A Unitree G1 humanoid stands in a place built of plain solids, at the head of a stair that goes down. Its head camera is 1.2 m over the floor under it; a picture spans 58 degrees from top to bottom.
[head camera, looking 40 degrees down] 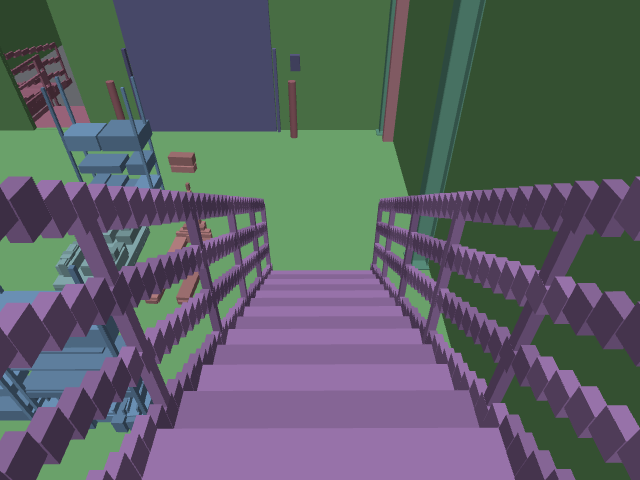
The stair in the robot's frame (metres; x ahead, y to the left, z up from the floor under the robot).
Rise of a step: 0.18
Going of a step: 0.26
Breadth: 1.36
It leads straight ahead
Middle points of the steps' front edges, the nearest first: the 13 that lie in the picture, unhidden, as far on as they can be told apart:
0.78 -0.03 -0.37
1.04 -0.03 -0.55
1.31 -0.03 -0.73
1.57 -0.03 -0.92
1.83 -0.03 -1.10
2.09 -0.02 -1.29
2.35 -0.02 -1.47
2.61 -0.02 -1.65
2.87 -0.02 -1.84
3.13 -0.02 -2.02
3.39 -0.02 -2.21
3.65 -0.02 -2.39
3.91 -0.02 -2.57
